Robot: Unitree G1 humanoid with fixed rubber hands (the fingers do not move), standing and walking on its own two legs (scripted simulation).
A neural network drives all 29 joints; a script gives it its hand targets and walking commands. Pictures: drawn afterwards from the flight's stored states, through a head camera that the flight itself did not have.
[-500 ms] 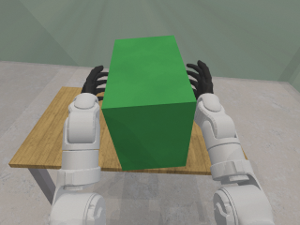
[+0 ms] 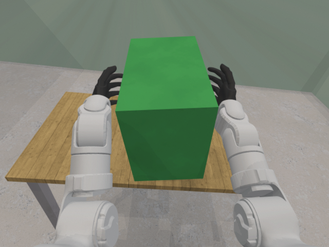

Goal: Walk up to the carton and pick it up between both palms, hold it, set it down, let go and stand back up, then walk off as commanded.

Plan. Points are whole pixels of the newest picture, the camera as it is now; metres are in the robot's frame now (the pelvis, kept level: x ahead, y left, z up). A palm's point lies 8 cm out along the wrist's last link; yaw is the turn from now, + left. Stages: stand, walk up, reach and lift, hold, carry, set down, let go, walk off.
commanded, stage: hold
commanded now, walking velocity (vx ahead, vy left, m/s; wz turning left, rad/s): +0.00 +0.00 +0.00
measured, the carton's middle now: (165, 106) +0.46 +0.00 +0.15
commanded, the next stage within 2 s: set down in 1.56 s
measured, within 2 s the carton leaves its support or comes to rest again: neither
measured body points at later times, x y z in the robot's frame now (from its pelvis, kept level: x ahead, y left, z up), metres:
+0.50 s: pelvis -0.01 +0.00 +0.00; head -0.06 +0.02 +0.45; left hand +0.35 +0.15 +0.23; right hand +0.38 -0.12 +0.24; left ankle +0.02 +0.12 -0.75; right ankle +0.01 -0.16 -0.75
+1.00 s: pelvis +0.01 +0.00 +0.00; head -0.02 +0.02 +0.45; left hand +0.39 +0.15 +0.21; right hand +0.42 -0.13 +0.23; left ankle +0.02 +0.12 -0.75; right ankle +0.01 -0.16 -0.75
